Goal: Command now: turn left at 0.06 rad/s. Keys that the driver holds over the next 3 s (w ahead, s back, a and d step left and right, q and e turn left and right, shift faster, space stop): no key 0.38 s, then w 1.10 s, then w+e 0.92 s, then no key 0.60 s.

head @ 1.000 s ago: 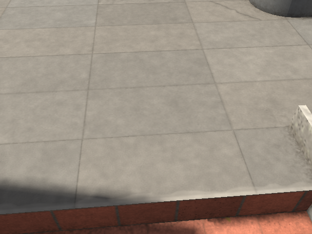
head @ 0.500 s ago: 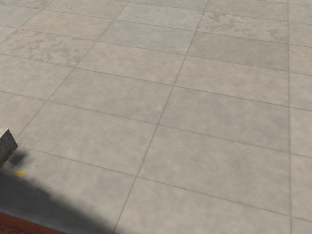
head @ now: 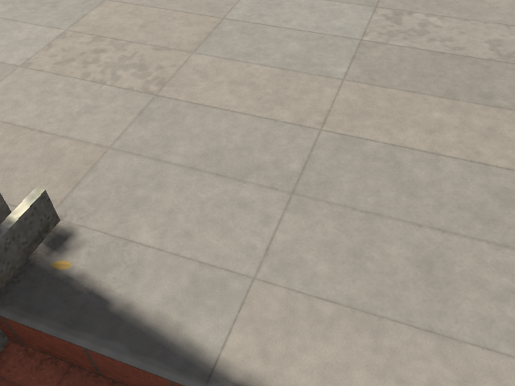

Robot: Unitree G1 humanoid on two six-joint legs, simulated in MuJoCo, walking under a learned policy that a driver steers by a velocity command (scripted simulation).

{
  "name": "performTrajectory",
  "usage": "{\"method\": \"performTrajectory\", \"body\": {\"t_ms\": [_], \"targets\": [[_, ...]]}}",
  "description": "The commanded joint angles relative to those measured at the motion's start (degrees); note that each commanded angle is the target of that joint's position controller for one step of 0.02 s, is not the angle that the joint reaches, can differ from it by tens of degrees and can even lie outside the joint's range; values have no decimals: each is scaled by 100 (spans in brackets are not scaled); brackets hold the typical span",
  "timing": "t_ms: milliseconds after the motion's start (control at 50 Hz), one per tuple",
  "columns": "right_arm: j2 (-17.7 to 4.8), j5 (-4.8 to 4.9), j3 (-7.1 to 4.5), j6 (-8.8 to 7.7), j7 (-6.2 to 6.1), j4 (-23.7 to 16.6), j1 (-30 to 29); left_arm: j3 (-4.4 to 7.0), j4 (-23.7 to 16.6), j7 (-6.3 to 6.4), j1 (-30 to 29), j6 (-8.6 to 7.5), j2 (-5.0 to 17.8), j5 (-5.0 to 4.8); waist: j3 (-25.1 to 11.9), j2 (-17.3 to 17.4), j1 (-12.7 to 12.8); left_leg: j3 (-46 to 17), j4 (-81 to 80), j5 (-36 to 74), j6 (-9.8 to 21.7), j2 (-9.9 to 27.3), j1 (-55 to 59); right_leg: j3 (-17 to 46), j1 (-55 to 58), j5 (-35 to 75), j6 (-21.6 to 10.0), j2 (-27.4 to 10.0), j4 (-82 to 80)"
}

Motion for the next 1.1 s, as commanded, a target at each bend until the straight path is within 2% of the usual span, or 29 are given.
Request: {"method": "performTrajectory", "body": {"t_ms": [20,60,80,100,120,160,200,260,320,400,420,460,480,500,520,560,600,640,660,700,740,800,840,860,880,940,1020,1060,1100], "targets": [[-292,19,31,-43,19,-164,1446,-400,-312,-309,-683,-19,-289,-77,183,-848,-637,-152,-908,2116,178,-49,66,1999,-210,-225,-512,-669,-591],[-512,238,89,-80,169,-365,1197,-457,-72,-462,-10,105,-283,-31,-31,-509,-4,11,-1018,1127,235,-120,-47,1437,-5,-982,-250,-465,404],[-741,-70,-118,160,-76,-1,1541,45,-387,476,-101,493,-133,29,-791,-608,-96,-978,-466,4818,897,1116,957,284,-473,-1648,18,145,1854],[-1279,-164,-242,232,-219,-189,983,-148,-500,788,-43,568,-388,-150,-595,99,-13,-1589,-1053,4438,1847,1773,-17,85,-58,-1451,200,176,2553],[-1160,-200,-229,290,-319,-246,300,-47,-526,964,-358,664,-215,-128,162,403,135,-1555,-1629,3457,2183,1867,-734,236,-287,-1466,165,148,3195],[-647,-216,-18,388,-488,-237,94,77,-527,1058,-453,791,-41,-31,1029,477,195,-620,-1424,3635,1912,1318,-777,418,-594,-2018,-36,5,3253],[-699,-135,25,401,-714,-88,492,-44,-707,1021,-422,859,-218,122,895,554,169,-639,-1399,2428,1551,984,-38,1010,-720,-2565,-327,-176,2028],[-624,-73,0,509,-819,112,868,-83,-667,1033,19,791,-336,30,544,595,75,-772,-1629,1100,1546,977,275,631,200,-2440,-406,130,413],[-388,64,58,684,-511,-49,757,-19,-348,1152,650,619,-221,23,198,-1657,214,605,-851,527,967,-266,-704,1746,1521,-1168,-693,-145,-1429],[273,-155,97,853,-362,337,1849,-22,-456,1276,227,745,-232,119,118,-1175,-462,646,422,502,1062,-629,550,2528,-325,-2596,-961,-301,-1562],[381,-201,116,851,-397,538,2583,35,-541,1267,-191,760,-171,129,117,-1105,-847,656,650,95,1248,-643,1078,2237,-1101,-3119,-915,-133,-888],[-47,-156,60,736,-517,659,3159,-84,-825,1152,-1014,704,-623,-35,652,361,-1176,-513,-1052,-801,1933,414,1235,772,-2200,-3126,-410,436,2014],[-181,-195,120,615,-491,551,2481,-81,-823,1077,-754,684,-636,-99,592,673,-616,-967,-1470,-438,1865,830,1688,214,-2658,-2936,-460,495,3274],[-1217,-145,-246,458,-564,201,1961,-47,-1222,1016,-296,619,-512,-54,506,1316,-177,-2214,-2161,-2281,2408,2031,1184,1048,-2542,-2867,-457,41,3584],[-1207,66,-288,261,-607,-23,1281,56,-1382,995,-417,608,-110,132,841,1390,82,-2760,-2698,-3551,2383,2464,380,1722,-2255,-2483,-474,-328,3810],[-820,30,-174,188,-643,-95,927,173,-1372,837,-806,620,188,135,1119,54,178,-1693,-2855,-2708,1917,1711,449,1356,-2212,-2477,-566,-229,3126],[-670,111,-143,262,-665,-182,1000,19,-1251,714,-620,624,-221,47,835,-577,84,-597,-2710,-1338,1685,1177,48,739,-779,-2692,-724,-129,1424],[-711,248,-153,358,-427,-334,900,51,-608,687,858,582,-300,70,-30,-873,397,387,-1536,1362,1581,440,-850,153,1925,-1564,-901,677,72],[-382,248,-87,358,-278,-503,812,266,-487,777,1410,593,326,163,-148,-1993,558,878,-8,2418,1211,-172,-1583,2102,2552,-2500,-1236,107,-1435],[-484,-148,-267,393,-33,-1058,-29,553,-267,969,2434,613,1172,150,-305,-3076,1052,-168,3542,-900,931,-873,-3532,6357,3429,-4530,-1863,-730,-4953],[52,-402,-113,371,76,-1254,-270,559,-145,938,1564,326,1116,205,588,-1835,379,-576,6330,-1011,800,-729,-4378,6106,2530,-3599,-1614,-798,-4751],[276,-247,-9,334,-97,-1598,-556,422,197,669,1336,31,191,375,868,-812,-16,-383,7573,-1056,855,-547,-4818,4223,1883,-2048,-1102,-476,-3736],[507,-105,71,377,-109,-1875,-977,470,503,627,1795,-106,160,405,912,-817,28,-237,7723,-1163,866,-574,-5491,3602,2413,-1534,-1110,-451,-3962],[379,149,173,100,30,-1613,-880,184,729,239,1561,-138,-475,720,891,-692,66,-1455,7008,1204,1643,-544,-5950,3355,2003,-941,-1245,-416,-3343],[213,-124,139,-18,130,-1519,-922,129,741,85,1532,-115,-391,802,806,-714,-38,-985,6734,1324,1944,-435,-5961,3101,2087,-814,-1336,-474,-3762],[-191,-229,54,108,354,-1439,-847,132,638,-21,1239,-211,113,740,447,-935,-433,137,7151,1264,1944,11,-4862,2406,1414,-269,-1223,-610,-4959],[182,-159,362,48,-3,-2038,-2648,11,1739,76,3685,-243,-245,882,486,-503,853,-445,8647,-736,1993,-155,-9203,2592,5439,869,-1396,-1147,-4492],[319,-60,495,-9,-44,-2368,-3466,-60,1869,110,3659,-180,-453,927,393,-1052,738,271,7867,-1294,2070,184,-8757,2100,4899,954,-1217,-921,-5026],[452,-117,661,191,78,-3056,-4717,-99,2208,-56,3853,-134,-426,924,303,-816,764,252,6411,-196,2061,443,-6603,1873,3247,776,-1115,-977,-6153]]}}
